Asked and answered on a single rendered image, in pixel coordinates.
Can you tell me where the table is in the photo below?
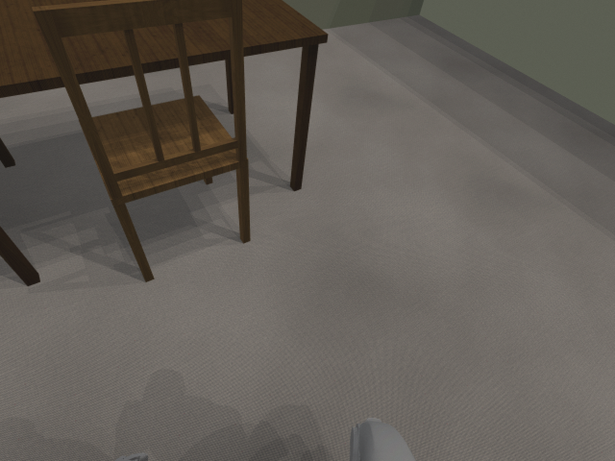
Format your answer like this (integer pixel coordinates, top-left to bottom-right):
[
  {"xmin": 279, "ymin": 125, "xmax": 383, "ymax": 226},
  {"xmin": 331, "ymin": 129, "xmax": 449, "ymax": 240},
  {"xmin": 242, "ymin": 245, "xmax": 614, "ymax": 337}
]
[{"xmin": 0, "ymin": 0, "xmax": 328, "ymax": 286}]

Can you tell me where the right robot thigh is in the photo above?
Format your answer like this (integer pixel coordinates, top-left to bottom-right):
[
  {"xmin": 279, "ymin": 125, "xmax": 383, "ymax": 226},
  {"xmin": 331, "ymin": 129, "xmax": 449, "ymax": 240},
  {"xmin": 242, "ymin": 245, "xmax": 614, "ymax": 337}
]
[{"xmin": 350, "ymin": 421, "xmax": 416, "ymax": 461}]

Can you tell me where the chair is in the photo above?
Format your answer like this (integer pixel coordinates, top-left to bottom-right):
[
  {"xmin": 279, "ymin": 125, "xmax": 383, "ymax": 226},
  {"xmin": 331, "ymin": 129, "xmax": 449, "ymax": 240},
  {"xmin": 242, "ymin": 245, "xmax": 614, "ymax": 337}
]
[{"xmin": 32, "ymin": 0, "xmax": 251, "ymax": 282}]

